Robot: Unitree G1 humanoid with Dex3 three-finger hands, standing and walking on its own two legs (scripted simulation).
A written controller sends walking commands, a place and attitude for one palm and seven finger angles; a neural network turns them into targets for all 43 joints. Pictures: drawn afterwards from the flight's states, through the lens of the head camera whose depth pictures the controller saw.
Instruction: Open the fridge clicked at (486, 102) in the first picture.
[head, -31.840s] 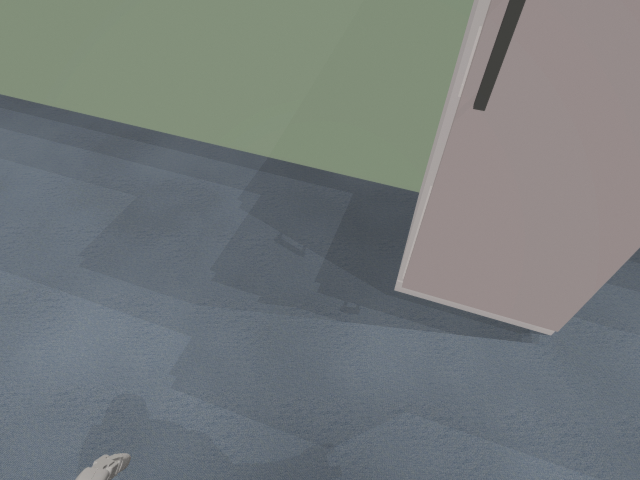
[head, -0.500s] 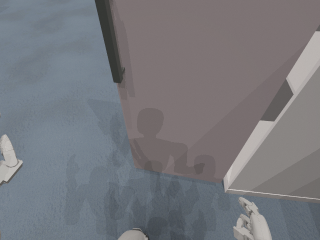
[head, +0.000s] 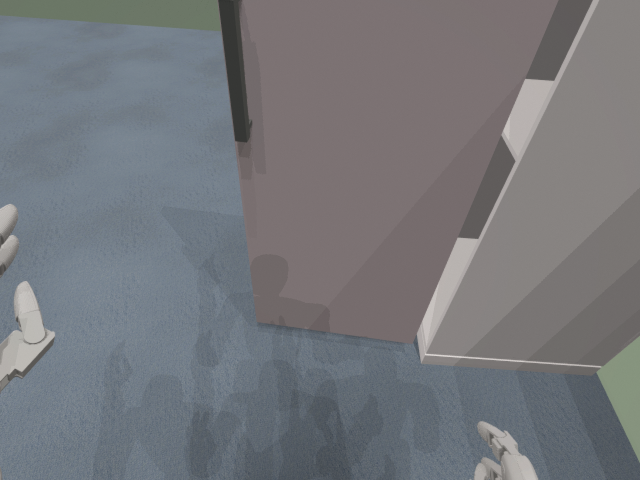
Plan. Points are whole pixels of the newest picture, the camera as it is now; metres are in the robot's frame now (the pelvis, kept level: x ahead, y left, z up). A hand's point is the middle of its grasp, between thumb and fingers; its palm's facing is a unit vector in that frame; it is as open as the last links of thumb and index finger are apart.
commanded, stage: stop stepping back and stand still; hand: left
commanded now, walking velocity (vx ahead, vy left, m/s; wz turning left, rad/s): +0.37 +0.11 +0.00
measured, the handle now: (239, 72) +0.71 +0.21 +0.19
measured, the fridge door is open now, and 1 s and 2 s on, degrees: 85 85 85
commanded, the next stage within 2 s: let the arm hang, fingers relaxed in 0.56 s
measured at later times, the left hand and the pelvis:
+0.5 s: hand (8, 386) +0.14 +0.27 +0.17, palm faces +0.48 -0.76 -0.44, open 7.4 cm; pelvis -0.06 +0.00 +0.00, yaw +0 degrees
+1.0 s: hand out of the picture +0.02 +0.18 -0.17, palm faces +0.04 -0.98 -0.18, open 6.9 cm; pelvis -0.05 +0.00 -0.01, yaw +3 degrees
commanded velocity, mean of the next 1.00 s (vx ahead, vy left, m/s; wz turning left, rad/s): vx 0.09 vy -0.01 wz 0.00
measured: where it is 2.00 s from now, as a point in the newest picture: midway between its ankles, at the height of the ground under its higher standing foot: outside the picture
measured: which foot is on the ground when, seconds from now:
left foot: up 0.00-0.10, down 0.12-0.40, up 0.42-0.62, down 0.64-1.00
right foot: down 0.00-0.14, up 0.16-0.36, down 0.38-1.00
